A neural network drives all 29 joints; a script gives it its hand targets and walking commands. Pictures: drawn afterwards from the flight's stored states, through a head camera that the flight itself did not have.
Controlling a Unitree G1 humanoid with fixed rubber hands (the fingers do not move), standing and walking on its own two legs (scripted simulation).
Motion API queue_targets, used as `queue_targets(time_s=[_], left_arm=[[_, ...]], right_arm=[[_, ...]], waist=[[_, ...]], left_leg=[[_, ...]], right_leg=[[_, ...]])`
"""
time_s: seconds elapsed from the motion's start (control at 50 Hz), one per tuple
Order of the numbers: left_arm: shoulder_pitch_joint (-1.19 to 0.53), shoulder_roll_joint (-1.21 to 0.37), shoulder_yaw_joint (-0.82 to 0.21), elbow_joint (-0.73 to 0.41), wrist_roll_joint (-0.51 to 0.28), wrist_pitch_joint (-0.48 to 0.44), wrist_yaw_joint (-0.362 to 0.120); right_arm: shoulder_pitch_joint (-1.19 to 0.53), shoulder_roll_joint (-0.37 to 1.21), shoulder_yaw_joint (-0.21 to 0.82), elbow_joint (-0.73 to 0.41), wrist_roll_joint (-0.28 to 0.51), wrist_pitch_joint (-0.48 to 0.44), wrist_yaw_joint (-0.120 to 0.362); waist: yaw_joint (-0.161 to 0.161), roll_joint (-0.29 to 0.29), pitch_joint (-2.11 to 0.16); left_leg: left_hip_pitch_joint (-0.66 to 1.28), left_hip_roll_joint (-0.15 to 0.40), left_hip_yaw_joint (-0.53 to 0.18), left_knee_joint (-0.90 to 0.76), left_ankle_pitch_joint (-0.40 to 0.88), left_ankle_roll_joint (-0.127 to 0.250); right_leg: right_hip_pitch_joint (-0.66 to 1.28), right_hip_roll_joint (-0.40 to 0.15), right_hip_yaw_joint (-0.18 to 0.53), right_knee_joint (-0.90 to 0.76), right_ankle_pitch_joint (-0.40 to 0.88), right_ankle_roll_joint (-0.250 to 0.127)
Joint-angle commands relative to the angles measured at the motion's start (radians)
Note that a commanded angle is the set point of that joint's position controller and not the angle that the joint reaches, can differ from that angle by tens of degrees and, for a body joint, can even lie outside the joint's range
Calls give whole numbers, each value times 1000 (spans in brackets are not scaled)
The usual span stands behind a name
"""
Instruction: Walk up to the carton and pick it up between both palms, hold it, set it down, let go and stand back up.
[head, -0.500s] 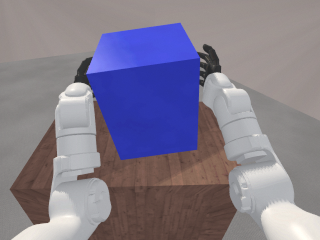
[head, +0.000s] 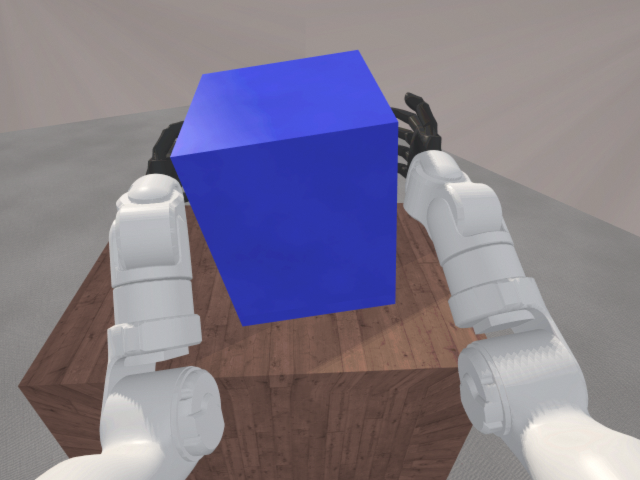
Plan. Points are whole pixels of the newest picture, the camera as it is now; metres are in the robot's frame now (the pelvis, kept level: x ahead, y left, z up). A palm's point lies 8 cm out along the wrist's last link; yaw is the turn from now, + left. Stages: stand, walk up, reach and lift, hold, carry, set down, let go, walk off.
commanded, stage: hold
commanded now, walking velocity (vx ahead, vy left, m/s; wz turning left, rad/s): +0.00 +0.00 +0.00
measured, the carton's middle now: (299, 189) +0.40 +0.00 +0.24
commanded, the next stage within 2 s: set down in 0.80 s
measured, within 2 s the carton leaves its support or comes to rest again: neither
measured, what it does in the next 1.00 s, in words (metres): stands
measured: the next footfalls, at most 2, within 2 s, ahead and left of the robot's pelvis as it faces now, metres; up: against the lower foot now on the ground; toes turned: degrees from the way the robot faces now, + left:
none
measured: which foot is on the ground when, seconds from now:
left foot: down 0.00-1.00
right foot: down 0.00-1.00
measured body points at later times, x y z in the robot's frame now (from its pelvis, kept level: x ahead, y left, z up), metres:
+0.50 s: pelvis +0.00 +0.00 +0.00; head -0.09 +0.01 +0.44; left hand +0.37 +0.15 +0.27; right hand +0.38 -0.14 +0.30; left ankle +0.04 +0.13 -0.75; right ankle -0.01 -0.10 -0.75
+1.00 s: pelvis +0.00 +0.00 +0.00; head -0.09 +0.02 +0.44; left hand +0.38 +0.15 +0.28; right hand +0.38 -0.14 +0.31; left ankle +0.04 +0.13 -0.75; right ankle -0.01 -0.10 -0.75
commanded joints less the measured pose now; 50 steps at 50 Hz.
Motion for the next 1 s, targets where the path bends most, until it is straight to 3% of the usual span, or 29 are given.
queue_targets(time_s=[0.0, 0.02, 0.04, 0.1, 0.14, 0.16, 0.2, 0.24, 0.34, 0.36, 0.44, 0.5, 0.54, 0.58, 0.66, 0.68, 0.74, 0.78, 0.82, 0.84, 0.9, 0.94, 0.98], left_arm=[[-760, -446, -428, -94, -193, -76, -139], [-744, -463, -448, -119, -211, -78, -137], [-765, -451, -439, -100, -205, -80, -137], [-796, -453, -419, -66, -192, -79, -138], [-774, -457, -419, -67, -196, -83, -138], [-796, -456, -421, -68, -185, -85, -136], [-769, -454, -421, -60, -192, -80, -137], [-779, -451, -403, -34, -179, -76, -145], [-784, -457, -420, -74, -187, -82, -147], [-791, -454, -426, -85, -192, -85, -144], [-759, -443, -406, -46, -192, -85, -147], [-778, -438, -401, -66, -174, -86, -147], [-760, -441, -397, -70, -180, -85, -147], [-766, -459, -429, -99, -201, -87, -142], [-773, -454, -419, -68, -196, -80, -138], [-796, -444, -440, -108, -205, -86, -138], [-769, -457, -444, -80, -203, -80, -138], [-769, -452, -451, -122, -200, -78, -138], [-794, -451, -450, -89, -227, -89, -139], [-794, -427, -422, -70, -222, -100, -140], [-789, -428, -395, -36, -193, -143, -150], [-785, -412, -355, 12, -158, -176, -160], [-773, -401, -315, 49, -122, -204, -172]], right_arm=[[-648, 584, 266, -223, 118, -40, 135], [-663, 594, 288, -274, 139, -50, 130], [-662, 588, 280, -245, 137, -42, 124], [-664, 582, 242, -179, 110, -33, 135], [-670, 587, 247, -203, 109, -44, 138], [-679, 576, 241, -183, 108, -42, 139], [-676, 581, 263, -199, 120, -40, 136], [-669, 571, 232, -163, 107, -34, 138], [-644, 570, 223, -156, 107, -38, 133], [-655, 567, 224, -172, 110, -41, 135], [-672, 588, 254, -198, 110, -44, 133], [-647, 574, 244, -155, 115, -39, 135], [-665, 583, 267, -209, 130, -49, 137], [-673, 601, 291, -244, 138, -50, 128], [-685, 585, 273, -239, 132, -41, 125], [-666, 599, 266, -235, 128, -40, 123], [-649, 578, 253, -216, 128, -36, 125], [-618, 573, 262, -203, 128, -28, 122], [-667, 570, 244, -207, 102, -53, 125], [-664, 585, 244, -200, 88, -64, 131], [-682, 584, 216, -177, 59, -119, 142], [-669, 556, 173, -132, 13, -162, 155], [-666, 558, 149, -106, -32, -209, 170]], waist=[[5, 19, -315], [4, 21, -380], [1, 19, -335], [3, 32, -274], [7, 18, -304], [3, 53, -319], [4, 48, -312], [3, 58, -284], [-21, 57, -313], [-16, 69, -340], [2, 8, -301], [9, 41, -279], [19, 23, -315], [4, 22, -357], [2, 27, -316], [-13, 20, -348], [-12, 53, -334], [-18, 64, -347], [-17, 25, -325], [1, 4, -314], [15, 18, -293], [2, 15, -261], [21, 9, -252]], left_leg=[[73, -62, 42, -20, 134, 3], [101, -69, 40, 2, 189, -7], [97, -67, 41, 0, 177, -5], [62, -61, 41, -35, 69, -5], [54, -60, 46, -38, 79, 1], [62, -60, 46, -35, 72, -2], [65, -65, 45, -19, 123, -4], [56, -63, 48, -38, 69, -5], [78, -63, 38, -26, 120, -12], [78, -61, 39, -21, 121, -17], [58, -70, 45, -24, 127, -1], [64, -68, 45, -35, 109, -8], [68, -66, 48, -24, 154, -3], [95, -72, 46, -2, 198, -7], [79, -66, 41, -9, 141, -6], [79, -65, 42, -11, 131, -6], [86, -67, 37, -12, 143, -8], [97, -62, 41, -8, 164, -16], [139, -69, 22, 1, 146, -4], [126, -72, 27, 4, 133, 5], [121, -73, 38, -10, 131, 13], [138, -68, 42, -22, 94, 13], [134, -66, 49, -36, 83, 27]], right_leg=[[4, 50, -9, -35, 199, 88], [27, 54, -11, -23, 268, 91], [10, 49, -10, -24, 263, 95], [-26, 49, -14, -43, 121, 84], [0, 52, -12, -39, 140, 84], [-7, 47, -6, -41, 129, 80], [12, 48, -4, -34, 189, 83], [-1, 49, -13, -46, 123, 86], [17, 51, -10, -38, 179, 81], [25, 53, -13, -30, 170, 77], [18, 49, -9, -34, 198, 89], [6, 50, -13, -41, 166, 88], [23, 54, -19, -31, 202, 89], [38, 57, -16, -23, 268, 93], [3, 52, -9, -41, 192, 87], [2, 48, -6, -36, 199, 88], [6, 46, -8, -37, 219, 86], [17, 51, -8, -29, 227, 85], [-33, 46, -7, -48, 190, 91], [-45, 40, -5, -51, 183, 93], [-33, 41, -16, -51, 176, 86], [-47, 33, -25, -63, 130, 84], [-20, 24, -28, -68, 108, 79]])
